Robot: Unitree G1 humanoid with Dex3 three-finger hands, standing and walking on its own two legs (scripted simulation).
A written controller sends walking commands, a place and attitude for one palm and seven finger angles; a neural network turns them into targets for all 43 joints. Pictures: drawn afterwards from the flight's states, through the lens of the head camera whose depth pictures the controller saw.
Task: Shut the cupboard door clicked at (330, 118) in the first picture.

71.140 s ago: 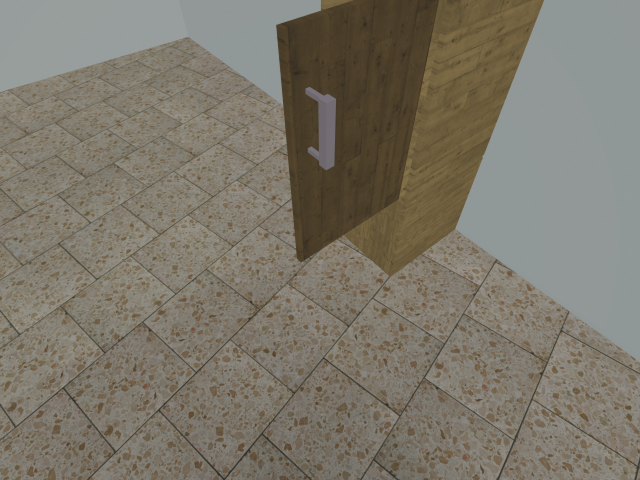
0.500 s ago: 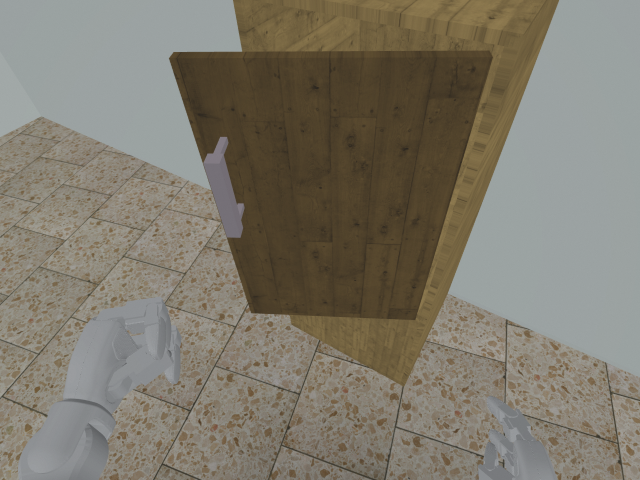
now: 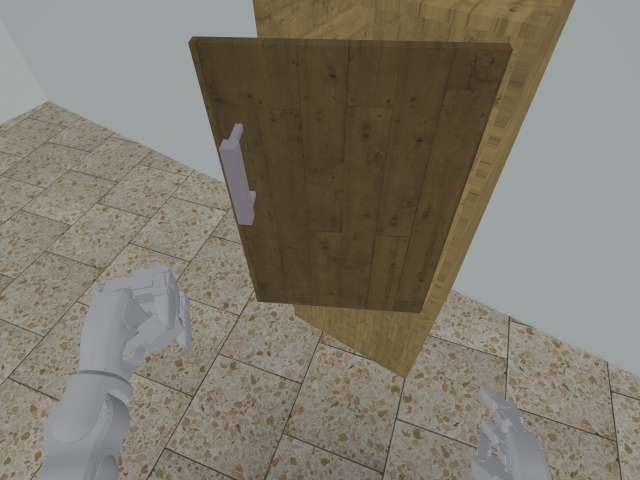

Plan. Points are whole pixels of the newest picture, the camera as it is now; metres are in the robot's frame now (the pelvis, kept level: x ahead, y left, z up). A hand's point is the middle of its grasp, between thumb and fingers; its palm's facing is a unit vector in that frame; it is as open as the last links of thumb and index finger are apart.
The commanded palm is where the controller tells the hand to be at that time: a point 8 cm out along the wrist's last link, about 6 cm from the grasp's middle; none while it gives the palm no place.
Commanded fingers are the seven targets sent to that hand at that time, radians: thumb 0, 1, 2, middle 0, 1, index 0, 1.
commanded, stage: bring the fist close to the handle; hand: left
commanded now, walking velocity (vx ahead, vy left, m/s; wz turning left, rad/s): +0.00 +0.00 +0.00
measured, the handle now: (242, 176) +0.51 +0.16 +0.10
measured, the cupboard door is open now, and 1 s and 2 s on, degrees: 28 28 19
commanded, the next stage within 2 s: push the door shut along its arc in 1.22 s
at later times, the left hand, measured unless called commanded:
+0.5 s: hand (242, 270) +0.33 +0.13 +0.10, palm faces -0.05 -1.00 -0.02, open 3.1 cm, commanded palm +0.32 +0.19 +0.11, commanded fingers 0.00 0.90 0.90 -1.30 -1.50 -1.30 -1.50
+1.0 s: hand (265, 220) +0.40 +0.11 +0.11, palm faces -0.01 -1.00 -0.01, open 3.1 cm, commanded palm +0.37 +0.17 +0.11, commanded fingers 0.00 0.90 0.90 -1.30 -1.50 -1.30 -1.50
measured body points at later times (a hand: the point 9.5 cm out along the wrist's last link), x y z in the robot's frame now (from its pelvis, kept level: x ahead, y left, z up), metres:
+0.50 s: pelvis +0.01 +0.00 +0.01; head +0.03 -0.03 +0.46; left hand +0.33 +0.18 +0.11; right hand +0.16 -0.24 -0.09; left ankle -0.01 +0.13 -0.70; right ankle +0.03 -0.12 -0.70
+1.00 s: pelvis +0.00 -0.02 +0.01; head +0.04 -0.04 +0.45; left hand +0.40 +0.16 +0.12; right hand +0.11 -0.27 -0.11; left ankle -0.01 +0.13 -0.70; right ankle +0.03 -0.12 -0.70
